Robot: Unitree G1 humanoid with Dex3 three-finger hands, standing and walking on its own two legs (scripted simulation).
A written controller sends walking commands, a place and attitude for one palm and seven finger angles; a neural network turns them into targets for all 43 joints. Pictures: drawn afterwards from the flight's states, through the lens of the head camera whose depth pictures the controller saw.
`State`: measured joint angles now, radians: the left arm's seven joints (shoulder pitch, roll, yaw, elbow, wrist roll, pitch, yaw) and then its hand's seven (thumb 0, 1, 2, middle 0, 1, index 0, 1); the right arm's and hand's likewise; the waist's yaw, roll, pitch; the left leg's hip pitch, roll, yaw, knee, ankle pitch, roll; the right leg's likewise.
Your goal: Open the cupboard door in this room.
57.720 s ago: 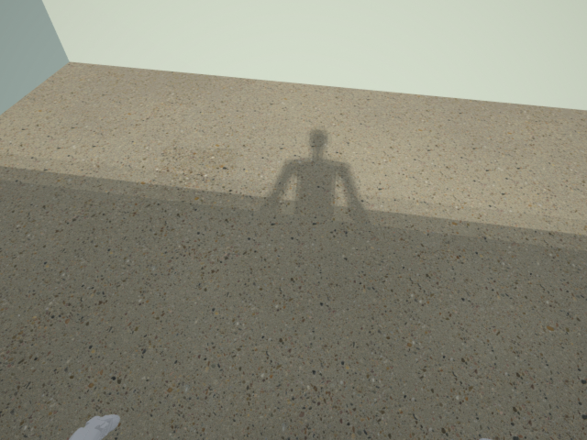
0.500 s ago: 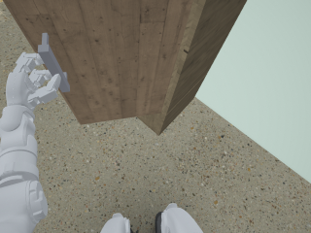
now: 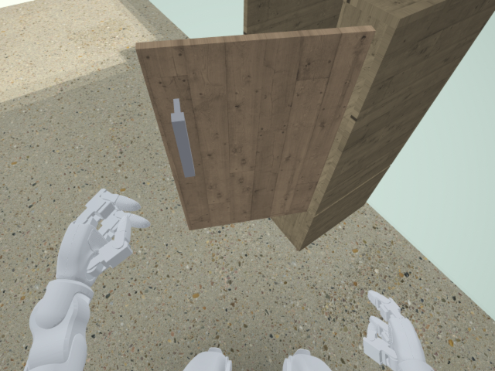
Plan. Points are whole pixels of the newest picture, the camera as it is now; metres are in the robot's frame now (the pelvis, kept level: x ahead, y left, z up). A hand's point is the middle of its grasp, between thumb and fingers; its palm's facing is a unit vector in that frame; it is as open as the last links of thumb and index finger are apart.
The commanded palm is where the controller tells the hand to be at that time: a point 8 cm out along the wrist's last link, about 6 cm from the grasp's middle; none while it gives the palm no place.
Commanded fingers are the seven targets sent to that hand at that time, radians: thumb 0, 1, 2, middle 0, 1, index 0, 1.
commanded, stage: pull the door open along its arc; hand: left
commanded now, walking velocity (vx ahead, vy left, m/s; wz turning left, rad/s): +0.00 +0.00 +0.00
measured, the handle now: (183, 140) +0.50 +0.17 +0.05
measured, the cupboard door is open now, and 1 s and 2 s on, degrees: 66 66 66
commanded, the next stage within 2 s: open thumb and fingers to let go in 0.18 s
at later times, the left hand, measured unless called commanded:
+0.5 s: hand (129, 277) +0.24 +0.19 +0.04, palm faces -0.04 -1.00 -0.04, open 6.2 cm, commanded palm +0.21 +0.25 +0.04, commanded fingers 0.00 0.06 0.54 -0.34 -1.26 -0.34 -1.26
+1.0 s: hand (126, 278) +0.24 +0.20 +0.03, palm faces -0.03 -1.00 -0.04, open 14.7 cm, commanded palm +0.21 +0.25 +0.04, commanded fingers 0.00 -0.50 0.30 -0.17 -0.45 -0.17 -0.45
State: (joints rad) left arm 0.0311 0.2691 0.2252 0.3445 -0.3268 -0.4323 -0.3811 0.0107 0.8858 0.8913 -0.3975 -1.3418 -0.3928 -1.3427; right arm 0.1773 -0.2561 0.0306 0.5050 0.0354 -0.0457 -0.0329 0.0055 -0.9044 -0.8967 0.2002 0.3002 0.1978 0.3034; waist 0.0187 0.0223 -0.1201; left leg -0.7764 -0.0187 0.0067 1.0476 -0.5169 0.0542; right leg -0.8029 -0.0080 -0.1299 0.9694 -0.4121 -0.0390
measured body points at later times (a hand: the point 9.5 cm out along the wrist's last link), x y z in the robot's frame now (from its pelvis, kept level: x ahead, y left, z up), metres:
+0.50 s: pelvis -0.01 -0.01 -0.01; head +0.06 -0.01 +0.43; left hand +0.23 +0.25 +0.04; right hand +0.15 -0.26 -0.10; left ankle +0.00 +0.08 -0.67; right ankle +0.04 -0.10 -0.67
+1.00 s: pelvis +0.01 -0.01 -0.01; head +0.08 +0.00 +0.43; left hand +0.23 +0.25 +0.04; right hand +0.19 -0.24 -0.09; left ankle +0.00 +0.08 -0.67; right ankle +0.04 -0.10 -0.67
